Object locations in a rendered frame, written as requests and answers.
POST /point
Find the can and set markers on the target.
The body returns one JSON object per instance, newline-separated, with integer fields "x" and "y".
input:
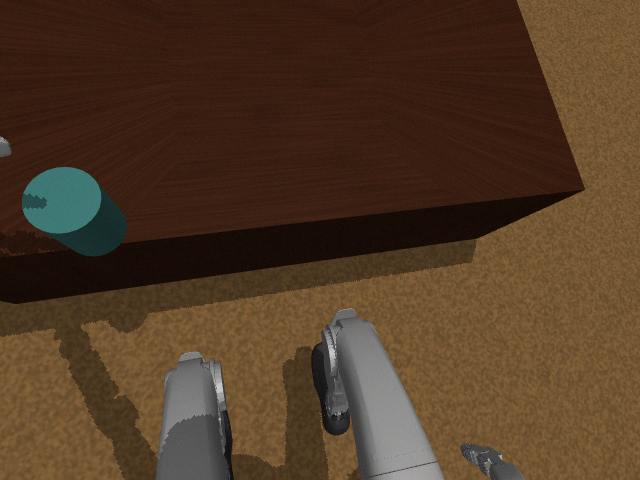
{"x": 70, "y": 206}

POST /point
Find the right robot hand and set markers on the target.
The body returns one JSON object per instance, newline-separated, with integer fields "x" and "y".
{"x": 490, "y": 462}

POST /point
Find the right robot foot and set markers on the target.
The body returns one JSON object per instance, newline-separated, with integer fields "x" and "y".
{"x": 335, "y": 425}

